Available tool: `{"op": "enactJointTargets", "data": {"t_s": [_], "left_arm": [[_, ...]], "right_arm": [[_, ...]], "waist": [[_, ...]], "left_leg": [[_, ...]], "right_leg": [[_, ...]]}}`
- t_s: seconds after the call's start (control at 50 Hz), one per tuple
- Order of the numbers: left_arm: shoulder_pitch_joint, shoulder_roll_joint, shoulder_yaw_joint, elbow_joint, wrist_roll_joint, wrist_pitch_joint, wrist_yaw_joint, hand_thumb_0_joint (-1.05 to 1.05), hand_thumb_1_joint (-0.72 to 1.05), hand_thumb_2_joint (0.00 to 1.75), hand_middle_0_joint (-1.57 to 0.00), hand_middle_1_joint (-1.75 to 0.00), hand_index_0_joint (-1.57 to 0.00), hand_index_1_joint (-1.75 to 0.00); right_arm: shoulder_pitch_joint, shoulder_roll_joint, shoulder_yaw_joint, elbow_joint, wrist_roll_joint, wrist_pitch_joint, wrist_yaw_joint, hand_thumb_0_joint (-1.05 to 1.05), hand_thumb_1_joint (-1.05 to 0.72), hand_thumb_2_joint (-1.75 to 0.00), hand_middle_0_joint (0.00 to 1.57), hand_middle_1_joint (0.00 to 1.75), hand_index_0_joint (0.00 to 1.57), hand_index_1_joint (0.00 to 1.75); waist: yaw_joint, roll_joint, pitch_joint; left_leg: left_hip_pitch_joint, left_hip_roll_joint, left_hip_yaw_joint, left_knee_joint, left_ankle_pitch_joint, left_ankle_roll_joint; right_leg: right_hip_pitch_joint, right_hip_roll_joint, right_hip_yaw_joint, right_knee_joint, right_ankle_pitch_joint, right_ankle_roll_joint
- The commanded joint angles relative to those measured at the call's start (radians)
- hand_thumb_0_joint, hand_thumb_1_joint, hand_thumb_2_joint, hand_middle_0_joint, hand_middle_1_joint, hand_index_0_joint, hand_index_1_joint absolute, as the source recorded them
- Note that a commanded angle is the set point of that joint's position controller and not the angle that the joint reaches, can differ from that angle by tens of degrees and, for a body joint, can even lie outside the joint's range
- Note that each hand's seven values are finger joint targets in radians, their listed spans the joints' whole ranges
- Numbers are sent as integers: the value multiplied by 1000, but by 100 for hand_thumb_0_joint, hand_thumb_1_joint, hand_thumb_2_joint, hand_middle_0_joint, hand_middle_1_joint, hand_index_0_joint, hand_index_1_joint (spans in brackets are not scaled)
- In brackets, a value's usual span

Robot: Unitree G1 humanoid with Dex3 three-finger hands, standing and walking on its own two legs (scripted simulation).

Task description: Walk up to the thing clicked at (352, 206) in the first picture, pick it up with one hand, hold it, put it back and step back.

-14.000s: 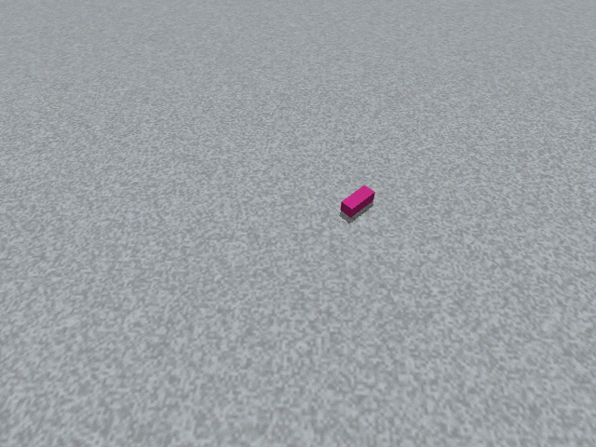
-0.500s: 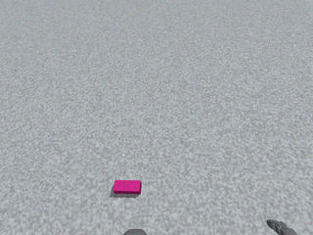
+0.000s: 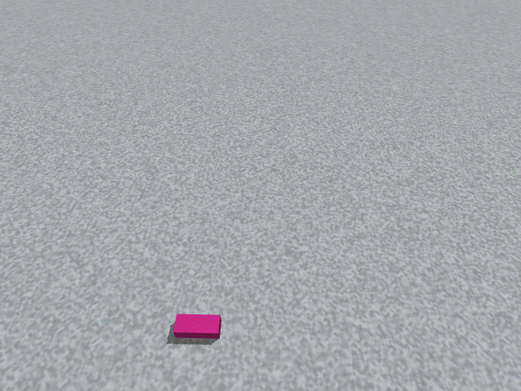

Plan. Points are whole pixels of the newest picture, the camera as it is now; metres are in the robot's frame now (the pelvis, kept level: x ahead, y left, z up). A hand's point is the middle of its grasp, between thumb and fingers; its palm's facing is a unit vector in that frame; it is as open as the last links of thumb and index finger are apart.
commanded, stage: walk up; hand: left
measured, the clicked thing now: (198, 326) +0.47 +0.25 -0.74
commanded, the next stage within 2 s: stand in 0.86 s
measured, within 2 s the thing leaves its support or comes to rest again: neither
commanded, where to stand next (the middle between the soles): +0.10 +0.02 m, yaw +0 degrees
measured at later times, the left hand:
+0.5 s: hand out of the picture +0.10 +0.25 -0.15, palm faces -0.01 -0.94 -0.35, open 7.4 cm
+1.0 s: hand out of the picture +0.11 +0.25 -0.15, palm faces -0.03 -0.94 -0.35, open 7.4 cm
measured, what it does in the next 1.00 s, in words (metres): stands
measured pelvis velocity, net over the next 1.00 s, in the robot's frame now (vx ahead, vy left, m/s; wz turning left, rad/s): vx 0.02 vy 0.00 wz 0.00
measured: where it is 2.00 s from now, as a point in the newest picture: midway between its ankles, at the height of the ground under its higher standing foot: outside the picture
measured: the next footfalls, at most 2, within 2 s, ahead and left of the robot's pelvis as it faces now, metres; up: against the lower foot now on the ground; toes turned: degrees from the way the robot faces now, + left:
none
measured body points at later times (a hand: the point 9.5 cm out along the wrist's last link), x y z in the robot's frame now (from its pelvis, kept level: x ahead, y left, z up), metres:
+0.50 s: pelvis +0.01 +0.00 +0.01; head +0.02 -0.01 +0.46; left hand +0.10 +0.30 -0.12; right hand +0.10 -0.31 -0.13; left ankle +0.03 +0.13 -0.74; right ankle +0.00 -0.14 -0.74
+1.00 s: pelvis +0.02 +0.00 +0.01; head +0.03 +0.00 +0.46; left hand +0.11 +0.30 -0.12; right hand +0.10 -0.30 -0.12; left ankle +0.03 +0.13 -0.74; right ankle +0.00 -0.14 -0.74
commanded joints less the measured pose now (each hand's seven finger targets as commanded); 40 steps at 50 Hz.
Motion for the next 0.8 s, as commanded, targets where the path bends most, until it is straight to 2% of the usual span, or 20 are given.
{"op": "enactJointTargets", "data": {"t_s": [0.0,0.06,0.12,0.3,0.58,0.78], "left_arm": [[-58,215,44,-40,-4,-16,12,0,90,90,-20,-30,-20,-30],[-67,211,42,-21,-3,-13,13,0,90,90,-20,-30,-20,-30],[-78,213,40,-7,-1,-11,13,0,90,90,-20,-30,-20,-30],[-113,210,40,15,3,-7,14,0,90,90,-20,-30,-20,-30],[-120,206,47,21,6,-7,18,0,90,90,-20,-30,-20,-30],[-116,198,46,23,6,-1,18,0,90,90,-20,-30,-20,-30]], "right_arm": [[-80,-236,-43,-56,2,-28,-23,0,-90,-90,20,30,20,30],[-87,-232,-44,-45,6,-26,-26,0,-90,-90,20,30,20,30],[-93,-227,-44,-35,8,-24,-28,0,-90,-90,20,30,20,30],[-105,-221,-43,-16,4,-16,-27,0,-90,-90,20,30,20,30],[-95,-216,-45,-6,3,-13,-29,0,-90,-90,20,30,20,30],[-95,-214,-46,-4,2,-12,-33,0,-90,-90,20,30,20,30]], "waist": [[10,73,-83],[11,59,-89],[8,37,-87],[2,-4,-55],[-2,9,-91],[-1,21,-68]], "left_leg": [[25,91,-105,-142,76,59],[42,91,-93,-137,145,58],[60,86,-79,-134,160,56],[79,78,-68,-150,142,50],[109,81,-54,-152,208,47],[103,83,-57,-166,205,49]], "right_leg": [[41,-65,62,-94,115,-65],[57,-69,59,-111,151,-62],[57,-77,61,-121,170,-60],[29,-77,64,-160,140,-52],[81,-82,55,-162,217,-48],[75,-76,49,-164,206,-46]]}}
